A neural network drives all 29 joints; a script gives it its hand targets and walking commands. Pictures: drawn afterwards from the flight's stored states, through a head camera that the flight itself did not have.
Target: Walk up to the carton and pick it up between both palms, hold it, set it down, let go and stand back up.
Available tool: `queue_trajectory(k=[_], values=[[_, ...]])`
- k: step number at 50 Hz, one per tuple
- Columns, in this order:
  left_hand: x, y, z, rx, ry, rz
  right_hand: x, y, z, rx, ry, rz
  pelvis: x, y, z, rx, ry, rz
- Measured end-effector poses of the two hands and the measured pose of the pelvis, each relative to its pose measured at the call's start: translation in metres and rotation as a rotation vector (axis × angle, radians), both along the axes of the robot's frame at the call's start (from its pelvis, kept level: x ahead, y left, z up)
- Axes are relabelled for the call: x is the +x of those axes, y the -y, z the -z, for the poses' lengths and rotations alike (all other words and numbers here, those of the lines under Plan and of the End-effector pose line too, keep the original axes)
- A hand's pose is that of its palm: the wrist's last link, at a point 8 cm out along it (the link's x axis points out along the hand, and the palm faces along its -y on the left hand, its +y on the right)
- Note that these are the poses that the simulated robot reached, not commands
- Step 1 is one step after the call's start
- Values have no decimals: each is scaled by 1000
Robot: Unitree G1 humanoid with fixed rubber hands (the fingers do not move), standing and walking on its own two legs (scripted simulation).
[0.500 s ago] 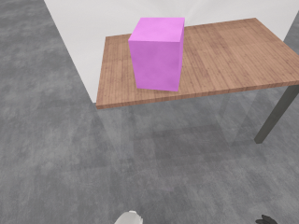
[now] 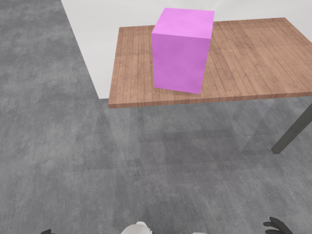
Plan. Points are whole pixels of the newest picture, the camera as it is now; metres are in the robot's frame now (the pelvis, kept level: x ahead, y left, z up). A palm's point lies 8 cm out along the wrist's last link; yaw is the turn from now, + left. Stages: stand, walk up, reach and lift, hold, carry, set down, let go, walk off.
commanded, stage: walk up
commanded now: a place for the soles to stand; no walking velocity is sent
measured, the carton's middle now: (182, 51) +0.79 -0.09 +0.02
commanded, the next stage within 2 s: none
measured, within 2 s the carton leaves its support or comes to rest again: neither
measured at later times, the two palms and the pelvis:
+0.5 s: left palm out of the picture +0.07 +0.33 -0.07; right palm out of the picture +0.11 -0.29 -0.08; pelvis -0.01 +0.01 +0.00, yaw +3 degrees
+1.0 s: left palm out of the picture +0.08 +0.33 -0.07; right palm out of the picture +0.14 -0.28 -0.07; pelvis +0.00 +0.02 +0.00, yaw +4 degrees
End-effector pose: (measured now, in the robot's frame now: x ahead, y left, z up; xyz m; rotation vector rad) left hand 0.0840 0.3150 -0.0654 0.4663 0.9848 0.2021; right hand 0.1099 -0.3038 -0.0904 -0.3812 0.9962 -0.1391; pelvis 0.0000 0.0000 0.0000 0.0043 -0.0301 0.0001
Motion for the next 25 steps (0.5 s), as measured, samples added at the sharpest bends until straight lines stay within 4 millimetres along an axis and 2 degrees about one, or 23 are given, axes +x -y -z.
queue_trajectory(k=[4,9,18,25], values=[[-15,2,-4,19,-18,-15,2,2,4,17,-1,-4,-5,4,-1,5,8,-5],[-18,-4,-14,39,-13,-24,-3,-5,8,36,-29,-15,-5,0,-5,15,-2,-20],[-14,-21,5,-21,-6,-27,-13,-24,3,-2,-35,-35,-4,-20,2,4,0,-38],[-10,-14,7,-41,19,-36,-1,-18,-8,-27,-3,-56,-6,-15,-1,2,1,-54]])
